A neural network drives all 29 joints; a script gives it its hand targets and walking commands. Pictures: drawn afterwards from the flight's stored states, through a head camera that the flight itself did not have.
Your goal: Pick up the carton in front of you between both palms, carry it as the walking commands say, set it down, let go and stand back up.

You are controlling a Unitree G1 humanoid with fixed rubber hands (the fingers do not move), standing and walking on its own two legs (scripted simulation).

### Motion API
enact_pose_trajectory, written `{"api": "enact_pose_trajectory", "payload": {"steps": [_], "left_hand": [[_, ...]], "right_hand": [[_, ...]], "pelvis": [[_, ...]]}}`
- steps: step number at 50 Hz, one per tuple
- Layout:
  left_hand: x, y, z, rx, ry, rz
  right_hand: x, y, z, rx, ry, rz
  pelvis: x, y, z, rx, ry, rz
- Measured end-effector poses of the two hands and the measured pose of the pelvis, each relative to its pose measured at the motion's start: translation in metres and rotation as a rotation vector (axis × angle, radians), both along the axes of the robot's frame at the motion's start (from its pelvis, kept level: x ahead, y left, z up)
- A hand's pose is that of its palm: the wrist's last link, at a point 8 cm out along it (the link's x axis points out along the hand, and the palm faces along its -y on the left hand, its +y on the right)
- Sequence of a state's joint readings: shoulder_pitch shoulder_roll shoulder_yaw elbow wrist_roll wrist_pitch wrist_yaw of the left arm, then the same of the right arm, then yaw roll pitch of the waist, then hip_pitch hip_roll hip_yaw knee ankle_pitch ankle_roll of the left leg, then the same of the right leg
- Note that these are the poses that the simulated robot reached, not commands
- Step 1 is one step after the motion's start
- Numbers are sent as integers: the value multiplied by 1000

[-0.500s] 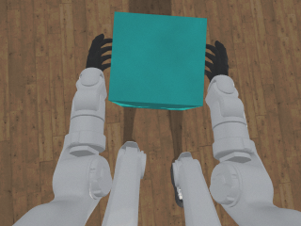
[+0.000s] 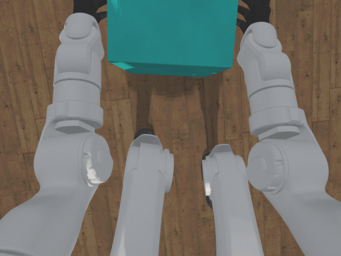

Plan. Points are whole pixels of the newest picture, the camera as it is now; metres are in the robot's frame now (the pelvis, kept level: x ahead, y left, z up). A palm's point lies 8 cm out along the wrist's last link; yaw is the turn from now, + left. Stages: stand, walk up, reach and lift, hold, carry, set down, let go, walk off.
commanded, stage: set down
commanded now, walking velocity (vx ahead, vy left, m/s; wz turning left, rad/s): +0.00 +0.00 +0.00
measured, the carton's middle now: (171, 24) +0.55 +0.11 -0.23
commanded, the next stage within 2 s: none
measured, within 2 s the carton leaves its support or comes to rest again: rests again in 0.56 s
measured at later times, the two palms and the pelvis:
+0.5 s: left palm (99, 23) +0.51 +0.26 -0.22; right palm (241, 31) +0.56 -0.04 -0.22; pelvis +0.01 +0.00 -0.05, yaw -2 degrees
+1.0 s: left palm (99, 28) +0.51 +0.26 -0.23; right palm (241, 35) +0.55 -0.05 -0.23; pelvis -0.01 +0.00 -0.06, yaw -2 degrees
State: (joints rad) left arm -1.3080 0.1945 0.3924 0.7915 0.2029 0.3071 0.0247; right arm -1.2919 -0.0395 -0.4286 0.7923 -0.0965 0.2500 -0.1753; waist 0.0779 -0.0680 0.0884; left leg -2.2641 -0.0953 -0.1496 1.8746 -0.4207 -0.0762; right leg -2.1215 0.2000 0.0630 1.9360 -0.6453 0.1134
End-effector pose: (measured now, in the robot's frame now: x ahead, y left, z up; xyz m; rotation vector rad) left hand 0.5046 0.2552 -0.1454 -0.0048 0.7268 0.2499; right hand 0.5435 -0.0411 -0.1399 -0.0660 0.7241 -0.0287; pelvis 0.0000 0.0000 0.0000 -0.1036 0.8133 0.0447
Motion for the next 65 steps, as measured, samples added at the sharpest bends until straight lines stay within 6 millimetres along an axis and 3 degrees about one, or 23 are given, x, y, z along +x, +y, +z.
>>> {"api": "enact_pose_trajectory", "payload": {"steps": [7,15,33,53,65], "left_hand": [[7,3,-39,12,28,-7],[17,0,-57,16,35,-19],[4,0,-80,2,66,-33],[4,4,-84,-34,49,-74],[9,5,-98,-42,41,-74]], "right_hand": [[6,2,-43,8,25,2],[13,-2,-68,15,27,11],[7,-6,-86,20,44,53],[8,-10,-90,52,28,104],[13,-11,-101,60,9,137]], "pelvis": [[0,0,-21,13,-46,-30],[6,2,-35,36,-61,-58],[-2,-2,-51,59,-119,-89],[-11,-1,-59,62,-177,-89],[-9,0,-63,64,-200,-87]]}}
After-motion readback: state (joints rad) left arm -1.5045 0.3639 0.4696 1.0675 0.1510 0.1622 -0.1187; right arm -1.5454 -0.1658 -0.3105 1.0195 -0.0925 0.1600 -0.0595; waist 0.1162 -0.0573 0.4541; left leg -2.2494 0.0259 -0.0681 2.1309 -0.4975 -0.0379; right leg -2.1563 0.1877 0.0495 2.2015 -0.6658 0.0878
